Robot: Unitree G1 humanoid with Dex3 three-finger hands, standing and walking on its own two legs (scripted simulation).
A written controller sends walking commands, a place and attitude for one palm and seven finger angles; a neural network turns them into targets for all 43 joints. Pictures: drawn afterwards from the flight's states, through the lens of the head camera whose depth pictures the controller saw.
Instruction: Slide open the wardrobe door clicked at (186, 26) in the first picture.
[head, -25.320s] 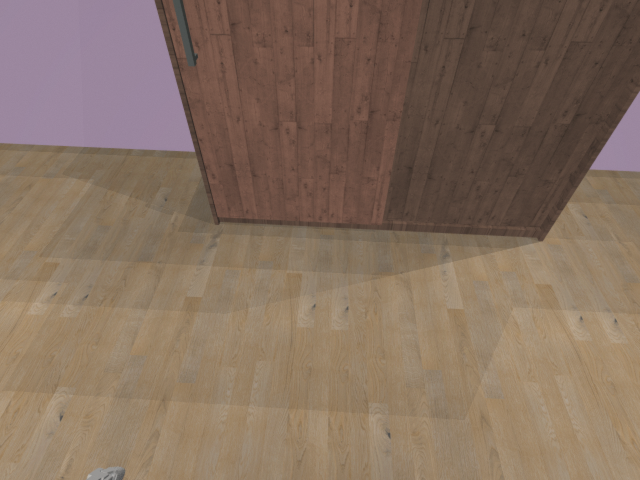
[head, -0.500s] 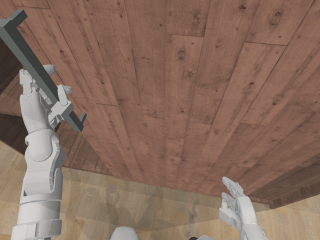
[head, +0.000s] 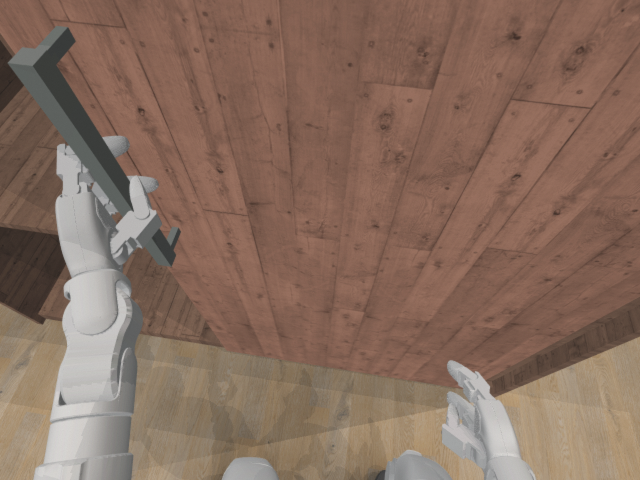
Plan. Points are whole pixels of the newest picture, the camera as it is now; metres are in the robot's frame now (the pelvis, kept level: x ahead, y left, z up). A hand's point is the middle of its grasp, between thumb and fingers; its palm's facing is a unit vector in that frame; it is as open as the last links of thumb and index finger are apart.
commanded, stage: step sideways, sliding the door along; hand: left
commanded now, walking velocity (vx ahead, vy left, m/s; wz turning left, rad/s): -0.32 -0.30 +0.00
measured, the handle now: (127, 177) +0.36 +0.30 +0.12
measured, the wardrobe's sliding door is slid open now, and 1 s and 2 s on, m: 0.62 0.63 0.63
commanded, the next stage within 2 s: stop walking and hold the door there in 0.28 s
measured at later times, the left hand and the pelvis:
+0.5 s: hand (146, 217) +0.32 +0.26 +0.11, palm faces +0.58 -0.75 -0.32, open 7.0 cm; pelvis +0.01 -0.08 +0.00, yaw -3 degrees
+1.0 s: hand (140, 216) +0.32 +0.27 +0.12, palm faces +0.58 -0.75 -0.31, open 6.8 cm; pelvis -0.03 -0.08 -0.01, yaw -5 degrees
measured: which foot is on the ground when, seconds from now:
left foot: down 0.00-0.08, up 0.10-0.24, down 0.26-0.58, up 0.60-0.82, down 0.84-1.00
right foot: up 0.00-0.04, down 0.06-0.24, up 0.26-0.56, down 0.58-0.86, up 0.88-1.00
